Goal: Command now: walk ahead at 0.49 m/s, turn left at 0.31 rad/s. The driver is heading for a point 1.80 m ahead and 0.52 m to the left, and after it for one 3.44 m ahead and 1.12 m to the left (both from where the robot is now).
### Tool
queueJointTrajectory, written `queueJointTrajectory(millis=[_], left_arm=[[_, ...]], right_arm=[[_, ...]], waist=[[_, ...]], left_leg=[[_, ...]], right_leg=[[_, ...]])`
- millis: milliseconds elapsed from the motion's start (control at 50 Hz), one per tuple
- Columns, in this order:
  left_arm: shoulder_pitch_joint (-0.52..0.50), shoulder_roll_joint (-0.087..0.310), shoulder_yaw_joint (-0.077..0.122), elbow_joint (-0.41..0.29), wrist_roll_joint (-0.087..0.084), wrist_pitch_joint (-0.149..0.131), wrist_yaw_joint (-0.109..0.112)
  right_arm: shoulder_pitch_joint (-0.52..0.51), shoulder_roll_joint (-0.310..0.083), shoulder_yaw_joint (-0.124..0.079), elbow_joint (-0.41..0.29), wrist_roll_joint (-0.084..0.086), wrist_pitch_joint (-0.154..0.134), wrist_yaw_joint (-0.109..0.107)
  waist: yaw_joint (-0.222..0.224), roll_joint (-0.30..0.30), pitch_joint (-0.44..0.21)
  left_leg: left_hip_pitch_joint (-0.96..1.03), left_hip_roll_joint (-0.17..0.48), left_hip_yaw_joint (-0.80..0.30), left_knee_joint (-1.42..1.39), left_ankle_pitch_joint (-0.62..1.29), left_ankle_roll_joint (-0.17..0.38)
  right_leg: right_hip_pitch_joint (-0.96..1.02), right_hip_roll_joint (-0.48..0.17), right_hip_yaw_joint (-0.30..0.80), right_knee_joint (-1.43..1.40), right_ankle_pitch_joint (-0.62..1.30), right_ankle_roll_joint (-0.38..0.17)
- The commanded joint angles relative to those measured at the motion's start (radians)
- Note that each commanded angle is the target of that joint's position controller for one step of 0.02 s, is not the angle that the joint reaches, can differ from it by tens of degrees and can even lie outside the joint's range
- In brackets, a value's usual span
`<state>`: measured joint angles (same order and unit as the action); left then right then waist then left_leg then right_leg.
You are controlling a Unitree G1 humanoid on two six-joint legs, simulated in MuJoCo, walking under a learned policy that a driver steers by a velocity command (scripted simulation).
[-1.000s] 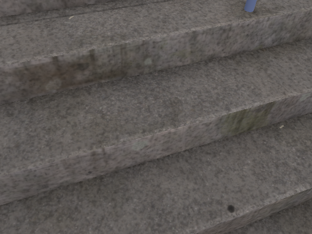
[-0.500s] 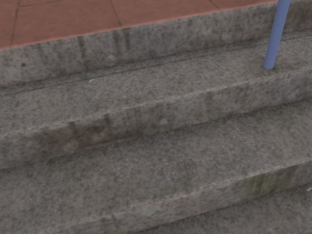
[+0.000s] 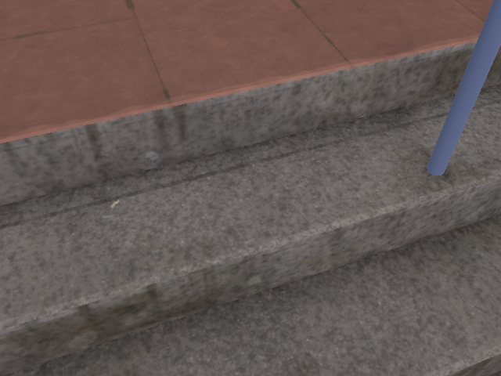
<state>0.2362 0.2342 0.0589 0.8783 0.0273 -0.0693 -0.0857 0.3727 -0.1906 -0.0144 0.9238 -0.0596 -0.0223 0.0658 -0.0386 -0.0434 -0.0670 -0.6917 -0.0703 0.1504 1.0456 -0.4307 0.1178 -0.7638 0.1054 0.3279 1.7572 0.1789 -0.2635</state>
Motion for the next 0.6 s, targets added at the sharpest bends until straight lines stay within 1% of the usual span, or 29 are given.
queueJointTrajectory(millis=[20,40,60,80,100,120,140,160,180,200,220,240,260,280,300,320,340,360,380,400,420,440,460,480,520,540,560,580,600], left_arm=[[0.056,-0.043,-0.044,-0.069,0.020,0.023,0.030],[0.030,-0.039,-0.055,-0.088,0.010,0.018,0.033],[-0.035,-0.015,-0.050,-0.128,-0.016,0.011,0.033],[-0.083,0.005,-0.047,-0.145,-0.027,0.005,0.029],[-0.119,0.009,-0.043,-0.145,-0.022,0.000,0.035],[-0.181,-0.015,-0.052,-0.157,-0.020,0.001,0.041],[-0.235,-0.005,-0.053,-0.179,-0.016,0.005,0.051],[-0.289,-0.009,-0.063,-0.195,-0.004,0.009,0.066],[-0.357,-0.047,-0.091,-0.223,0.000,0.017,0.077],[-0.405,-0.057,-0.105,-0.239,0.011,0.017,0.077],[-0.472,-0.071,-0.118,-0.276,0.007,0.014,0.070],[-0.520,-0.083,-0.124,-0.307,0.007,0.030,0.072],[-0.556,-0.077,-0.121,-0.322,0.001,0.037,0.070],[-0.612,-0.107,-0.125,-0.339,0.035,0.058,0.052],[-0.731,-0.136,-0.134,-0.380,0.046,0.079,0.045],[-0.637,-0.107,-0.113,-0.357,0.050,0.071,0.040],[-0.605,-0.058,-0.093,-0.349,0.038,0.075,0.037],[-0.502,-0.009,-0.075,-0.320,0.016,0.082,0.041],[-0.437,0.044,-0.053,-0.290,0.012,0.086,0.056],[-0.262,0.069,-0.032,-0.241,0.002,0.084,0.076],[-0.053,0.090,-0.034,-0.193,-0.012,0.072,0.098],[0.123,0.115,-0.025,-0.188,0.061,0.077,0.091],[0.073,0.141,-0.012,-0.143,0.082,0.024,0.098],[-0.071,0.125,-0.010,-0.109,0.038,-0.021,0.099],[-0.227,-0.100,-0.060,-0.040,-0.009,-0.037,0.086],[-0.273,-0.204,-0.089,-0.026,-0.008,-0.038,0.088],[-0.297,-0.223,-0.091,-0.021,-0.005,-0.039,0.104],[-0.232,-0.196,-0.081,0.006,0.022,-0.041,0.114],[-0.193,-0.146,-0.065,0.004,0.032,-0.035,0.115]], right_arm=[[-0.142,0.070,0.050,0.033,-0.008,-0.067,0.030],[-0.134,0.066,0.052,0.065,-0.023,-0.085,0.033],[-0.139,0.004,0.034,0.046,-0.018,-0.100,0.038],[-0.104,-0.005,0.035,0.051,-0.019,-0.113,0.039],[-0.050,0.010,0.044,0.062,-0.019,-0.123,0.035],[0.099,0.025,0.051,0.106,-0.018,-0.125,0.028],[0.236,0.033,0.053,0.146,-0.006,-0.122,0.027],[0.322,0.044,0.056,0.179,-0.013,-0.118,0.020],[0.417,0.050,0.060,0.225,-0.035,-0.112,0.014],[0.454,0.066,0.064,0.245,-0.060,-0.104,0.017],[0.433,0.060,0.064,0.242,-0.072,-0.090,0.007],[0.388,0.026,0.064,0.228,-0.076,-0.084,0.022],[0.363,0.019,0.061,0.204,-0.065,-0.079,0.025],[0.296,0.000,0.051,0.158,-0.028,-0.073,0.030],[0.335,0.008,0.055,0.179,-0.015,-0.077,0.033],[0.177,-0.012,0.048,0.100,0.026,-0.102,0.033],[0.193,-0.058,0.040,0.095,0.053,-0.133,0.037],[0.161,-0.132,0.021,0.073,0.067,-0.149,0.034],[0.130,-0.184,-0.010,0.060,0.079,-0.147,0.040],[0.103,-0.206,-0.038,0.051,0.041,-0.136,0.052],[0.220,-0.025,-0.003,0.017,-0.028,-0.134,0.051],[0.194,-0.021,-0.023,0.015,0.014,-0.091,0.055],[0.080,-0.061,-0.054,0.023,0.044,-0.072,0.062],[0.020,-0.028,-0.061,0.008,0.065,-0.066,0.035],[-0.013,0.008,-0.034,0.024,0.020,-0.055,0.000],[-0.028,0.047,-0.018,0.024,0.012,-0.047,-0.003],[-0.032,0.075,-0.012,0.034,0.019,-0.036,-0.003],[-0.083,0.038,-0.011,0.017,0.016,-0.036,0.004],[-0.126,0.038,-0.004,0.008,0.026,-0.035,0.011]], waist=[[0.165,-0.008,0.022],[0.172,-0.011,0.015],[0.159,0.054,-0.001],[0.148,0.071,-0.024],[0.127,0.116,-0.039],[0.079,0.164,-0.056],[0.012,0.208,-0.060],[-0.021,0.185,-0.047],[-0.045,0.200,-0.024],[-0.058,0.160,0.006],[-0.064,0.145,0.024],[-0.047,0.118,0.010],[-0.056,0.149,0.031],[-0.031,0.165,0.028],[-0.045,0.175,0.055],[0.060,0.212,0.042],[0.092,0.251,-0.049],[0.133,0.263,-0.080],[0.164,0.255,-0.086],[0.196,0.238,-0.184],[0.158,-0.126,-0.590],[0.246,-0.376,-0.636],[0.224,-0.208,-0.336],[0.134,-0.088,-0.114],[0.022,0.136,-0.114],[-0.040,0.120,-0.106],[-0.061,0.091,-0.087],[-0.054,0.107,-0.121],[-0.025,0.042,-0.125]], left_leg=[[0.039,0.243,-0.597,-0.681,-0.128,0.036],[0.004,0.199,-0.466,-0.670,-0.042,-0.017],[-0.021,0.143,-0.323,-0.699,0.100,-0.054],[-0.017,0.113,-0.267,-0.705,0.232,-0.071],[0.048,0.097,-0.246,-0.695,0.334,-0.069],[0.196,0.115,-0.280,-0.678,0.450,-0.054],[0.391,0.154,-0.343,-0.642,0.570,-0.006],[0.588,0.192,-0.395,-0.612,0.589,0.027],[0.733,0.231,-0.465,-0.592,0.626,0.045],[0.820,0.249,-0.486,-0.568,0.595,0.066],[0.800,0.249,-0.492,-0.592,0.567,0.079],[0.670,0.222,-0.474,-0.655,0.506,0.081],[0.532,0.211,-0.466,-0.713,0.491,0.100],[0.353,0.213,-0.425,-0.805,0.585,0.103],[0.261,0.262,-0.470,-0.901,0.624,0.101],[0.220,0.231,-0.378,-0.876,0.968,0.074],[0.204,0.242,-0.370,-0.844,1.368,0.080],[0.336,0.267,-0.360,-0.770,1.633,0.057],[0.458,0.289,-0.377,-0.702,1.738,0.062],[0.457,0.251,-0.350,-0.530,1.849,0.021],[0.214,0.147,-0.361,-0.158,1.280,-0.036],[-0.003,-0.106,-0.444,0.443,0.203,-0.069],[-0.185,-0.040,-0.539,0.756,0.326,-0.050],[-0.270,0.005,-0.469,0.777,0.348,-0.051],[-0.239,0.082,-0.372,0.802,0.340,-0.003],[-0.213,0.132,-0.368,0.729,0.309,0.012],[-0.226,0.142,-0.364,0.654,0.268,0.018],[-0.262,0.156,-0.331,0.582,0.349,0.004],[-0.283,0.149,-0.326,0.644,0.343,0.010]], right_leg=[[-0.389,-0.074,-0.034,0.254,0.017,-0.011],[-0.398,-0.090,-0.080,0.183,0.048,-0.010],[-0.321,-0.096,-0.183,0.140,-0.015,0.009],[-0.283,-0.115,-0.267,0.142,-0.046,0.045],[-0.312,-0.131,-0.305,0.145,-0.116,0.081],[-0.400,-0.125,-0.327,0.219,-0.220,0.101],[-0.573,-0.119,-0.325,0.367,-0.343,0.121],[-0.753,-0.117,-0.304,0.414,-0.465,0.128],[-0.912,-0.118,-0.283,0.461,-0.544,0.107],[-1.017,-0.140,-0.275,0.412,-0.540,0.089],[-1.036,-0.154,-0.303,0.352,-0.552,0.079],[-0.899,-0.174,-0.366,0.144,-0.410,0.100],[-0.782,-0.185,-0.401,0.063,-0.326,0.120],[-0.560,-0.194,-0.503,-0.040,-0.294,0.123],[-0.446,-0.193,-0.461,-0.097,-0.450,0.127],[-0.200,-0.146,-0.522,-0.261,-0.491,0.127],[0.021,-0.097,-0.565,-0.343,-0.436,0.154],[0.094,-0.058,-0.536,-0.453,-0.408,0.183],[0.129,-0.003,-0.530,-0.686,-0.495,0.182],[0.363,-0.003,-0.433,-0.813,-0.383,0.147],[0.885,-0.306,0.036,-0.949,0.097,-0.127],[0.895,-0.555,0.597,-1.298,-0.078,-0.296],[0.631,-0.502,0.575,-1.375,-0.491,-0.150],[0.415,-0.453,0.371,-1.343,-0.648,-0.076],[0.269,-0.410,0.035,-1.299,-0.519,-0.013],[0.205,-0.358,-0.077,-1.323,-0.516,0.043],[0.196,-0.319,-0.169,-1.344,-0.501,0.078],[0.247,-0.311,-0.232,-1.348,-0.493,0.097],[0.267,-0.314,-0.259,-1.386,-0.448,0.083]])
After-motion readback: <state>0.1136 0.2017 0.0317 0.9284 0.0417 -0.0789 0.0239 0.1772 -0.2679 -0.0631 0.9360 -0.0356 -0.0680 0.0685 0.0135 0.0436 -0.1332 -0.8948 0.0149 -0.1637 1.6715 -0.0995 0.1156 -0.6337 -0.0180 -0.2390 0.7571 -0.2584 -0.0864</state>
